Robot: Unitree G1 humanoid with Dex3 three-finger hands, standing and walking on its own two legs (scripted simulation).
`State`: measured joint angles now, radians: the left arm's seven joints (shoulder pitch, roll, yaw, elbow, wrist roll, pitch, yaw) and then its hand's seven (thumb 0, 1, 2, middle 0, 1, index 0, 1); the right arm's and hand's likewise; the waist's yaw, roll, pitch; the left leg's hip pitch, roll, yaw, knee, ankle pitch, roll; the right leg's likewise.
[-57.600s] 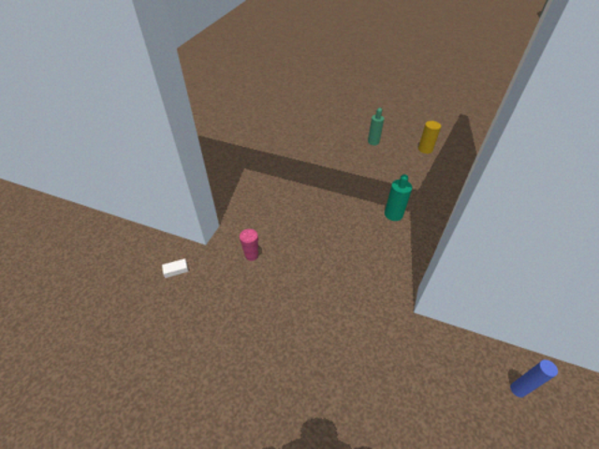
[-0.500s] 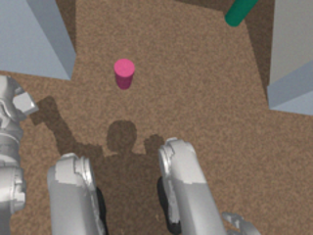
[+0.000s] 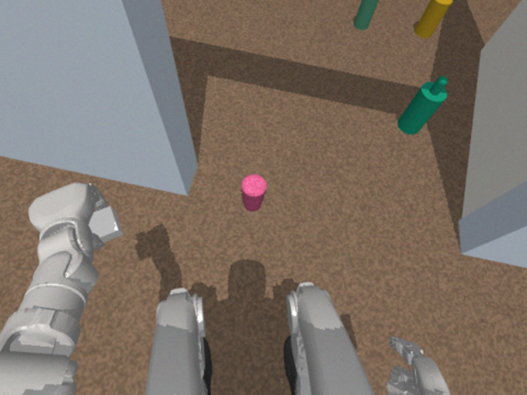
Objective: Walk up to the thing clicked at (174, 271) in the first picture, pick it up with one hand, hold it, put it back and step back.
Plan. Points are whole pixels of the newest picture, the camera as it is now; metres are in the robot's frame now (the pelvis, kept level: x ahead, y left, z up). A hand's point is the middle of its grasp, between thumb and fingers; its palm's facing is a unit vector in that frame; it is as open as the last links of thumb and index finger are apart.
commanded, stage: lift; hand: left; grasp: from above
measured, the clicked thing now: (90, 230) +0.41 +0.28 -0.13
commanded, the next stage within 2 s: hold in 0.78 s
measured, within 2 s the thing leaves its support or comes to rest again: neither
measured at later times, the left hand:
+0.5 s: hand (36, 190) +0.39 +0.26 +0.08, palm faces -0.40 -0.21 -0.89, open 7.8 cm
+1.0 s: hand (13, 145) +0.40 +0.24 +0.16, palm faces -0.38 -0.20 -0.90, open 7.7 cm
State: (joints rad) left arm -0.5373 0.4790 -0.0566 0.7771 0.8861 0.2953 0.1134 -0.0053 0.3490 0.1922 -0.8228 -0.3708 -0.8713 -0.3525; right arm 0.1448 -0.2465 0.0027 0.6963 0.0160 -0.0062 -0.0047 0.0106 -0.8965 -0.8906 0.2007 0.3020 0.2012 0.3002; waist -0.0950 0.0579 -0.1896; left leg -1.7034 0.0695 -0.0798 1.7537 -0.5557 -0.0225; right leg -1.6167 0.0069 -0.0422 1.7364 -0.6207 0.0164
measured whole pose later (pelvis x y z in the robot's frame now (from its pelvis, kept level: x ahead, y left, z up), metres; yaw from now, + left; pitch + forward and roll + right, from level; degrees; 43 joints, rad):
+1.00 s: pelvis +0.09 +0.00 +0.22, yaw +2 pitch +9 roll +0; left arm -0.40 0.29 -0.20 0.88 0.86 0.35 0.17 0.00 0.37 0.14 -0.87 -0.26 -0.92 -0.24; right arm 0.25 -0.25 -0.02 0.78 0.04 -0.06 -0.03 0.01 -0.88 -0.89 0.20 0.30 0.20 0.30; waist -0.05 0.04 -0.09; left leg -0.55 0.05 0.02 0.73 -0.33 -0.02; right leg -0.50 -0.02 0.00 0.73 -0.37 0.02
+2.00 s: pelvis +0.08 +0.00 +0.24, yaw +2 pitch +2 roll +0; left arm -0.33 0.29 -0.27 0.69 0.87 0.43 0.04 -0.01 0.37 0.14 -0.86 -0.31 -0.90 -0.29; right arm 0.20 -0.26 0.00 0.73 0.05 -0.05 -0.01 0.02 -0.89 -0.89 0.20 0.30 0.20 0.30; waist -0.01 0.05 -0.04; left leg -0.32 0.04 0.04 0.52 -0.23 -0.02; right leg -0.29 -0.02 0.01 0.55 -0.29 0.01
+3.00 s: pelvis +0.08 +0.00 +0.24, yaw +2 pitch +1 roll +0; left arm -0.31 0.29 -0.28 0.65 0.89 0.44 0.02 -0.01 0.31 0.26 -0.80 -0.44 -0.84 -0.43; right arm 0.19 -0.25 0.00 0.72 0.06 -0.04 -0.01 0.02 -0.88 -0.89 0.20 0.30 0.20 0.30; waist 0.01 0.06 -0.03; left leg -0.29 0.04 0.04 0.49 -0.22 -0.02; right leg -0.26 -0.02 0.01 0.52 -0.28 0.02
